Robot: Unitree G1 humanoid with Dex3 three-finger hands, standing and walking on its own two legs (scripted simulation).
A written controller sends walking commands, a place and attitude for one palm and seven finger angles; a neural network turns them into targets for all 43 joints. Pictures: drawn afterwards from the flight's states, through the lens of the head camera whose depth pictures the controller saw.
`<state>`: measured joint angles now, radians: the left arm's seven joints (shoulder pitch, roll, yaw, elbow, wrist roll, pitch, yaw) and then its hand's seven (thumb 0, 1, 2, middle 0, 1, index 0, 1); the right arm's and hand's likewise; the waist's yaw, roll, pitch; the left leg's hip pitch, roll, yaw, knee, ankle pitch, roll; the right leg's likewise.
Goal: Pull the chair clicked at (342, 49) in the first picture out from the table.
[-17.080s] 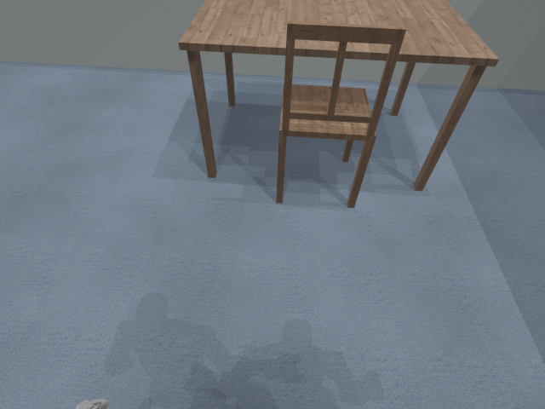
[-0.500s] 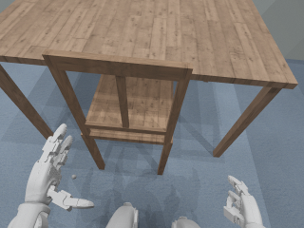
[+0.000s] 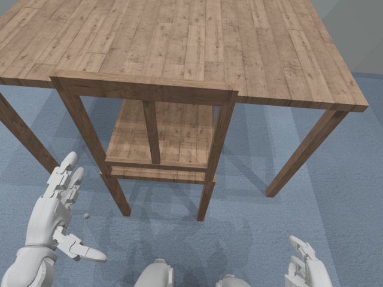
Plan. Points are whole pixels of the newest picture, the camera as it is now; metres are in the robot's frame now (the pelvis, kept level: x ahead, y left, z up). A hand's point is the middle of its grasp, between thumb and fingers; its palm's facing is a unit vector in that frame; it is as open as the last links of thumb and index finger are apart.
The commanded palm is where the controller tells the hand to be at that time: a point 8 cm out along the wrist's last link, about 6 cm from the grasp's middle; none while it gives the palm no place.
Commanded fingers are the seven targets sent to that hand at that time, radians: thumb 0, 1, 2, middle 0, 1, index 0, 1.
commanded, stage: raise the hand toward the chair's back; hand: left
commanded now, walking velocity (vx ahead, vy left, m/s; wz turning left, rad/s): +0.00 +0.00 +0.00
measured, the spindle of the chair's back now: (153, 135) +0.48 +0.12 -0.03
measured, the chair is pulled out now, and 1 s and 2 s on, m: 0.00 0.00 0.00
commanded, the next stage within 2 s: aim the fingers beside a spindle in 0.34 s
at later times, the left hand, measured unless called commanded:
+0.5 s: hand (95, 214) +0.25 +0.19 +0.04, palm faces +0.01 -1.00 -0.05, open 16.9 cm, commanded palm +0.23 +0.24 +0.04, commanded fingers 0.00 -0.50 0.30 -0.06 -0.08 -0.06 -0.08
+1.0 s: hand (120, 199) +0.28 +0.16 +0.02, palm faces -0.02 -1.00 -0.03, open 16.9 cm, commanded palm +0.27 +0.21 +0.02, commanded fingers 0.00 -0.50 0.30 -0.06 -0.08 -0.06 -0.08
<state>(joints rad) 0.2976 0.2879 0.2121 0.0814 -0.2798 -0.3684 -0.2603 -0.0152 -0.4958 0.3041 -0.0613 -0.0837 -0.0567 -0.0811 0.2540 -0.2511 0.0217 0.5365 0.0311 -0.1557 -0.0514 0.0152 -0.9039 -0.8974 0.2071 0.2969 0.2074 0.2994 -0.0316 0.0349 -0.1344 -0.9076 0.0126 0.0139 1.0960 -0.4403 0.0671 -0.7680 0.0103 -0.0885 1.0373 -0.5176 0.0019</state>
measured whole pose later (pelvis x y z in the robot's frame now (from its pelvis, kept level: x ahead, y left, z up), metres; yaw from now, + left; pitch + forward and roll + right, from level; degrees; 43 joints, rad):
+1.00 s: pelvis +0.01 -0.02 -0.01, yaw -1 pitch +17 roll -3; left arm 0.15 0.24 0.15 0.19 -0.24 -0.41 -0.20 -0.02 -0.50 0.30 -0.06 -0.08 -0.06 -0.08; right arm 0.24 -0.25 0.01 0.54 0.02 -0.12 -0.03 0.01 -0.90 -0.90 0.21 0.30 0.21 0.30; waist -0.04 0.04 -0.15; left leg -0.99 0.03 0.02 1.16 -0.47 0.05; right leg -0.87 0.02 -0.09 1.13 -0.56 -0.02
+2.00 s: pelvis +0.00 -0.02 -0.04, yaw -2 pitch +22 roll -3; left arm -0.20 0.18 0.09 0.48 -0.14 -0.47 -0.04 -0.02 -0.50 0.30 -0.06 -0.08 -0.06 -0.08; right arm 0.22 -0.24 0.01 0.56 0.00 0.03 0.01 0.01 -0.91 -0.90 0.21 0.30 0.21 0.30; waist -0.06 0.03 -0.16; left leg -1.16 0.03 0.03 1.28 -0.50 0.05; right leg -1.05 0.02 -0.07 1.27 -0.60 -0.03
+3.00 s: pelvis -0.01 -0.01 -0.04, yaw -2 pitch +22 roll -3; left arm -0.35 0.20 0.12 0.60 -0.13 -0.47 -0.03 -0.02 -0.50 0.30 -0.06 -0.08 -0.06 -0.08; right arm 0.23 -0.25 0.01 0.58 0.00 0.03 0.01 0.01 -0.91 -0.90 0.21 0.30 0.21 0.30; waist -0.07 0.04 -0.17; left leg -1.18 0.03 0.03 1.28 -0.49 0.05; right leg -1.06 0.02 -0.07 1.26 -0.59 -0.02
